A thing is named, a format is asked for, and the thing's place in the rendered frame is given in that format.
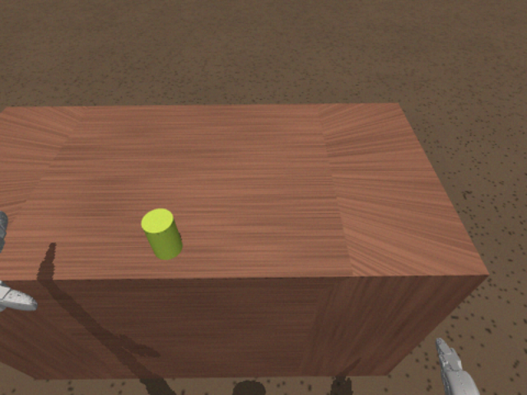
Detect right robot hand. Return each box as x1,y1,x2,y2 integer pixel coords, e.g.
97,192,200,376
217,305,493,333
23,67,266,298
436,337,480,395

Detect can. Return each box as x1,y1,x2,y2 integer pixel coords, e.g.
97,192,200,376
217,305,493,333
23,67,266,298
141,208,183,260

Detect left robot hand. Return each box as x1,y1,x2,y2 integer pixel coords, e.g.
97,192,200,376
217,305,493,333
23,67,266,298
0,211,38,312

